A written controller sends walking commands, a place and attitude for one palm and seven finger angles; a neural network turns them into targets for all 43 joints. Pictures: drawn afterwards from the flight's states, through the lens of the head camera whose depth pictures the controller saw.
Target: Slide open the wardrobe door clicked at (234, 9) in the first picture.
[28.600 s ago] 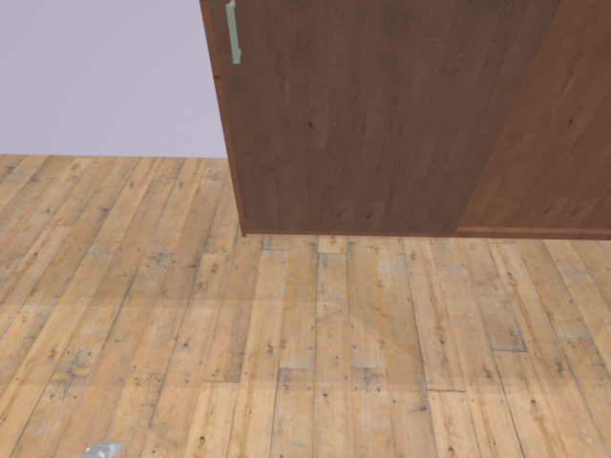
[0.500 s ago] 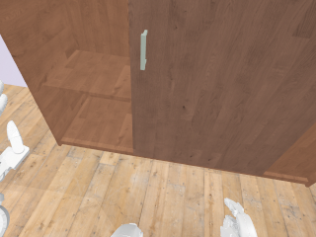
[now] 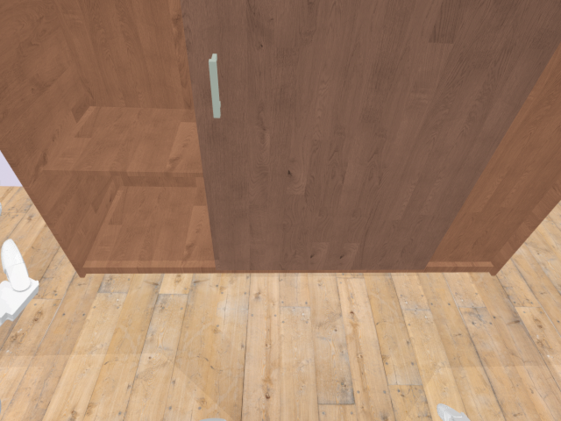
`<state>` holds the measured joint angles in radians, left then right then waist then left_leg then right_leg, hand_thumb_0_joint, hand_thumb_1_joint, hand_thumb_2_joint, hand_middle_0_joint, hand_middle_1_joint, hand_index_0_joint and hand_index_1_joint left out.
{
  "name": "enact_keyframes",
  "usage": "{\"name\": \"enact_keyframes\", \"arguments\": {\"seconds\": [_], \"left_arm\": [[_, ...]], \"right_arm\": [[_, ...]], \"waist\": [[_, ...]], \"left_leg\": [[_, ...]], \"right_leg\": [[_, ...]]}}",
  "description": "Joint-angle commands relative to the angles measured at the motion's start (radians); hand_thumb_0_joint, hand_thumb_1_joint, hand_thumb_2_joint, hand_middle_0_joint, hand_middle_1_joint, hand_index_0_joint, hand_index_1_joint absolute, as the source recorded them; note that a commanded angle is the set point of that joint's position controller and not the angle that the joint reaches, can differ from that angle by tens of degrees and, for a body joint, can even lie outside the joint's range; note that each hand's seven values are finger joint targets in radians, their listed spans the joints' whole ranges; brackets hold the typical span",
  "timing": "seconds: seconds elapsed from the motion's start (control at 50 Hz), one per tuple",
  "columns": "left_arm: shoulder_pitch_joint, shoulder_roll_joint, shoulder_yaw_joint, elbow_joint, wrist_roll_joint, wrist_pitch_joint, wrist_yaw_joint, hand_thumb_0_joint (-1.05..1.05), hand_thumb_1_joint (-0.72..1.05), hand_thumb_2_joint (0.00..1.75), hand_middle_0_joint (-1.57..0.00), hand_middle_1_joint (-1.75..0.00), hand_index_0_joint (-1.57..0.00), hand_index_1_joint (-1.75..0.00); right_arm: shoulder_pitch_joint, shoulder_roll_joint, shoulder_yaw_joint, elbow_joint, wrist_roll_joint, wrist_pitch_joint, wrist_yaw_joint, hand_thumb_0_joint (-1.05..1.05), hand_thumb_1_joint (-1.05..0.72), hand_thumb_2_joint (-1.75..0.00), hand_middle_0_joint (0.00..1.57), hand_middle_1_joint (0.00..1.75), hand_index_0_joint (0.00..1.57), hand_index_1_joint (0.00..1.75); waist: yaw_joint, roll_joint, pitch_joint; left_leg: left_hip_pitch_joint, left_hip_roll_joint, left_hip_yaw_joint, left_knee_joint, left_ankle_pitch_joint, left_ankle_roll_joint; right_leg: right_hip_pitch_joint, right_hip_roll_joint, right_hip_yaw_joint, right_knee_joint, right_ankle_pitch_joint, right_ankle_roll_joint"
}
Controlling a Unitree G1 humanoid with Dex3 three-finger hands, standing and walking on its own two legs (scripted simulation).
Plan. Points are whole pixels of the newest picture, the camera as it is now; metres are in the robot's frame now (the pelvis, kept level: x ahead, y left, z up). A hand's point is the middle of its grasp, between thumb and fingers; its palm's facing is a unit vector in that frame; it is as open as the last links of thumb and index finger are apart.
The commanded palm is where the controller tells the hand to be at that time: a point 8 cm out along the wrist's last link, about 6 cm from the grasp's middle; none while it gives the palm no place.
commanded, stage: stop stepping back and stand still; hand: left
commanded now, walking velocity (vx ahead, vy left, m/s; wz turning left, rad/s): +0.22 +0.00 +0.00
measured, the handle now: (215, 86) +0.83 +0.23 +0.10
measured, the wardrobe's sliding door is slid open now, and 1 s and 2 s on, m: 0.55 0.55 0.55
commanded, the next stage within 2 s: let the arm hang, fingers relaxed in 0.28 s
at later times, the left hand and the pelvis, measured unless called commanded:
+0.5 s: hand (89, 324) +0.24 +0.29 +0.01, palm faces +0.28 -0.86 -0.43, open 7.4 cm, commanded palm none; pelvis +0.02 +0.03 -0.02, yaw +4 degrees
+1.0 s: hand out of the picture +0.03 +0.23 -0.17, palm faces -0.01 -0.97 -0.23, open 7.3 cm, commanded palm none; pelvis +0.05 +0.04 +0.01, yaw +1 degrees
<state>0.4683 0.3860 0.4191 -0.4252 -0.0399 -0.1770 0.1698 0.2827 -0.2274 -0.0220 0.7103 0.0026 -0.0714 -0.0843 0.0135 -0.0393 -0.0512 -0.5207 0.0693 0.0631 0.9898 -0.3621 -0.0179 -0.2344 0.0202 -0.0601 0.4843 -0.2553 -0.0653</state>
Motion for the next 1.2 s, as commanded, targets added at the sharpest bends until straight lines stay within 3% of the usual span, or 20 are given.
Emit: {"name": "enact_keyframes", "arguments": {"seconds": [0.0, 0.04, 0.08, 0.12, 0.22, 0.24, 0.26, 0.28, 0.34, 0.36, 0.38, 0.42, 0.44, 0.48, 0.52, 0.58, 0.64, 0.7, 0.86, 1.18], "left_arm": [[-0.134, 0.195, 0.057, -0.201, 0.016, -0.050, 0.022, 0.00, 0.90, 0.90, -0.20, -0.30, -0.20, -0.30], [-0.134, 0.199, 0.066, -0.253, 0.010, -0.058, 0.025, 0.00, 0.90, 0.90, -0.20, -0.30, -0.20, -0.30], [-0.104, 0.209, 0.100, -0.300, 0.000, -0.073, 0.027, 0.00, 0.90, 0.90, -0.20, -0.30, -0.20, -0.30], [-0.131, 0.251, 0.137, -0.348, 0.009, -0.088, 0.013, 0.00, 0.90, 0.90, -0.20, -0.30, -0.20, -0.30], [0.022, 0.213, 0.136, -0.270, 0.007, -0.057, 0.019, 0.00, 0.90, 0.90, -0.20, -0.30, -0.20, -0.30], [0.027, 0.214, 0.137, -0.251, 0.009, -0.050, 0.019, 0.00, 0.90, 0.90, -0.20, -0.30, -0.20, -0.30], [0.008, 0.231, 0.145, -0.234, 0.007, -0.044, 0.018, 0.00, 0.90, 0.90, -0.20, -0.30, -0.20, -0.30], [0.003, 0.227, 0.144, -0.202, -0.001, -0.035, 0.021, 0.00, 0.90, 0.90, -0.20, -0.30, -0.20, -0.30], [-0.020, 0.194, 0.118, -0.196, -0.016, -0.048, 0.015, 0.00, 0.90, 0.90, -0.20, -0.30, -0.20, -0.30], [-0.125, -0.002, -0.250, 0.524, 0.113, 0.107, -0.107, 0.00, 0.90, 0.90, -0.20, -0.30, -0.20, -0.30], [-0.096, -0.029, -0.267, 0.560, 0.101, 0.163, -0.137, 0.00, 0.90, 0.90, -0.20, -0.30, -0.20, -0.30], [-0.161, -0.046, -0.307, 0.640, 0.070, 0.180, -0.146, 0.00, 0.90, 0.90, -0.20, -0.30, -0.20, -0.30], [-0.193, -0.037, -0.327, 0.693, 0.065, 0.185, -0.149, 0.00, 0.90, 0.90, -0.20, -0.30, -0.20, -0.30], [-0.197, -0.055, -0.359, 0.821, 0.061, 0.192, -0.150, 0.00, 0.90, 0.90, -0.20, -0.30, -0.20, -0.30], [-0.233, -0.047, -0.361, 0.925, 0.061, 0.194, -0.155, 0.00, 0.90, 0.90, -0.20, -0.30, -0.20, -0.30], [-0.214, -0.025, -0.374, 1.132, 0.060, 0.182, -0.154, 0.00, 0.90, 0.90, -0.20, -0.30, -0.20, -0.30], [-0.235, -0.025, -0.394, 1.287, 0.054, 0.157, -0.151, 0.00, 0.90, 0.90, -0.20, -0.30, -0.20, -0.30], [-0.224, -0.066, -0.393, 1.359, 0.056, 0.157, -0.145, 0.00, 0.90, 0.90, -0.20, -0.30, -0.20, -0.30], [-0.207, -0.085, -0.423, 1.507, 0.054, 0.158, -0.140, 0.00, 0.90, 0.90, -0.20, -0.30, -0.20, -0.30], [-0.190, -0.115, -0.418, 1.561, 0.055, 0.161, -0.125, 0.00, 0.90, 0.90, -0.20, -0.30, -0.20, -0.30]], "right_arm": [[-0.156, -0.100, -0.025, -0.183, -0.009, -0.085, -0.027, 0.00, -0.90, -0.90, 0.20, 0.30, 0.20, 0.30], [-0.138, -0.107, -0.021, -0.188, -0.020, -0.103, -0.033, 0.00, -0.90, -0.90, 0.20, 0.30, 0.20, 0.30], [-0.147, -0.147, -0.028, -0.218, -0.020, -0.108, -0.037, 0.00, -0.90, -0.90, 0.20, 0.30, 0.20, 0.30], [-0.167, -0.117, -0.026, -0.205, -0.017, -0.102, -0.019, 0.00, -0.90, -0.90, 0.20, 0.30, 0.20, 0.30], [-0.155, -0.101, -0.014, -0.205, -0.014, -0.112, 0.010, 0.00, -0.90, -0.90, 0.20, 0.30, 0.20, 0.30], [-0.146, -0.101, -0.020, -0.213, -0.013, -0.105, 0.012, 0.00, -0.90, -0.90, 0.20, 0.30, 0.20, 0.30], [-0.146, -0.088, -0.024, -0.222, -0.013, -0.100, 0.015, 0.00, -0.90, -0.90, 0.20, 0.30, 0.20, 0.30], [-0.150, -0.089, -0.016, -0.222, -0.010, -0.107, 0.019, 0.00, -0.90, -0.90, 0.20, 0.30, 0.20, 0.30], [-0.136, -0.074, -0.007, -0.181, -0.001, -0.105, 0.022, 0.00, -0.90, -0.90, 0.20, 0.30, 0.20, 0.30], [-0.150, -0.173, -0.061, 0.019, -0.023, -0.095, 0.113, 0.00, -0.90, -0.90, 0.20, 0.30, 0.20, 0.30], [-0.076, -0.131, -0.068, 0.004, -0.010, -0.040, 0.105, 0.00, -0.90, -0.90, 0.20, 0.30, 0.20, 0.30], [-0.018, -0.096, -0.030, -0.025, -0.009, 0.039, 0.103, 0.00, -0.90, -0.90, 0.20, 0.30, 0.20, 0.30], [-0.019, -0.112, -0.031, -0.031, -0.015, 0.055, 0.104, 0.00, -0.90, -0.90, 0.20, 0.30, 0.20, 0.30], [-0.081, -0.178, -0.034, -0.038, -0.035, 0.069, 0.100, 0.00, -0.90, -0.90, 0.20, 0.30, 0.20, 0.30], [-0.117, -0.211, -0.023, -0.013, -0.056, 0.067, 0.088, 0.00, -0.90, -0.90, 0.20, 0.30, 0.20, 0.30], [-0.156, -0.170, 0.001, 0.068, -0.044, 0.066, 0.080, 0.00, -0.90, -0.90, 0.20, 0.30, 0.20, 0.30], [-0.128, -0.108, 0.008, 0.155, -0.027, 0.072, 0.073, 0.00, -0.90, -0.90, 0.20, 0.30, 0.20, 0.30], [-0.104, -0.075, 0.002, 0.219, -0.028, 0.078, 0.066, 0.00, -0.90, -0.90, 0.20, 0.30, 0.20, 0.30], [-0.059, -0.070, 0.005, 0.347, -0.019, 0.078, 0.061, 0.00, -0.90, -0.90, 0.20, 0.30, 0.20, 0.30], [-0.011, -0.027, 0.011, 0.441, -0.023, 0.068, 0.055, 0.00, -0.90, -0.90, 0.20, 0.30, 0.20, 0.30]], "waist": [[-0.016, -0.069, 0.046], [-0.032, 0.002, 0.014], [-0.032, 0.348, 0.045], [-0.027, 0.312, 0.070], [-0.003, 0.221, 0.044], [-0.003, 0.093, 0.040], [-0.006, -0.143, 0.039], [0.000, -0.201, 0.041], [-0.020, -0.076, 0.019], [-0.077, -0.031, 0.040], [-0.075, -0.066, -0.015], [-0.065, -0.167, -0.007], [-0.064, -0.182, 0.013], [-0.034, 0.000, 0.031], [-0.016, 0.095, 0.047], [0.013, 0.150, -0.036], [-0.033, 0.072, -0.065], [-0.035, 0.153, -0.036], [-0.033, 0.027, 0.023], [-0.022, 0.045, 0.074]], "left_leg": [[0.205, 0.016, 0.033, -0.278, -0.049, 0.033], [0.357, -0.020, 0.059, -0.456, -0.059, 0.048], [0.424, 0.243, -0.395, -0.733, -0.263, 0.167], [0.212, 0.293, -0.446, -0.854, -0.356, 0.193], [0.078, 0.157, -0.115, -0.637, -0.182, 0.091], [0.030, 0.090, -0.040, -0.472, -0.147, 0.062], [-0.067, -0.005, 0.025, -0.230, -0.133, 0.028], [-0.096, -0.041, 0.006, -0.053, -0.126, 0.012], [0.003, -0.003, -0.037, -0.056, -0.077, 0.002], [-0.090, 0.061, 0.001, -0.036, -0.109, 0.001], [0.020, 0.010, -0.022, -0.121, -0.071, -0.002], [0.133, -0.019, 0.034, -0.276, 0.095, 0.001], [0.219, 0.000, 0.006, -0.333, 0.221, 0.020], [0.242, 0.159, -0.228, -0.487, 0.267, 0.118], [0.117, 0.215, -0.329, -0.615, 0.265, 0.172], [0.180, 0.123, -0.145, -0.567, 0.468, 0.099], [0.318, 0.052, -0.031, -0.532, 0.319, 0.030], [0.369, 0.067, -0.030, -0.563, 0.312, 0.039], [0.406, 0.083, -0.039, -0.650, 0.301, 0.045], [0.413, 0.078, -0.030, -0.677, 0.386, 0.052]], "right_leg": [[-0.158, -0.282, 0.266, -0.244, -0.433, -0.108], [-0.175, -0.194, 0.172, -0.095, -0.414, -0.070], [-0.340, -0.011, 0.009, 0.308, -0.292, 0.039], [-0.253, -0.027, 0.041, 0.543, -0.246, 0.055], [0.111, -0.006, -0.060, 0.049, -0.146, 0.051], [0.149, -0.047, 0.029, -0.064, -0.132, 0.020], [0.139, -0.211, 0.334, -0.183, -0.195, -0.066], [0.105, -0.356, 0.527, -0.248, -0.075, -0.135], [0.086, -0.311, 0.324, -0.148, 0.294, -0.128], [0.051, -0.351, 0.065, 0.035, 0.661, -0.089], [0.044, -0.268, 0.119, 0.074, 0.672, -0.087], [-0.005, -0.233, 0.022, 0.098, 0.514, -0.050], [-0.098, -0.227, 0.016, 0.099, 0.347, -0.019], [-0.212, -0.116, 0.013, 0.180, -0.086, 0.051], [-0.084, -0.067, 0.028, 0.244, -0.120, 0.073], [0.098, -0.096, 0.057, 0.070, 0.088, 0.070], [0.085, -0.178, 0.135, -0.063, 0.294, 0.029], [0.071, -0.169, 0.114, -0.116, 0.268, 0.030], [0.074, -0.156, 0.086, -0.187, 0.200, 0.037], [0.088, -0.152, 0.074, -0.169, 0.224, 0.042]]}}
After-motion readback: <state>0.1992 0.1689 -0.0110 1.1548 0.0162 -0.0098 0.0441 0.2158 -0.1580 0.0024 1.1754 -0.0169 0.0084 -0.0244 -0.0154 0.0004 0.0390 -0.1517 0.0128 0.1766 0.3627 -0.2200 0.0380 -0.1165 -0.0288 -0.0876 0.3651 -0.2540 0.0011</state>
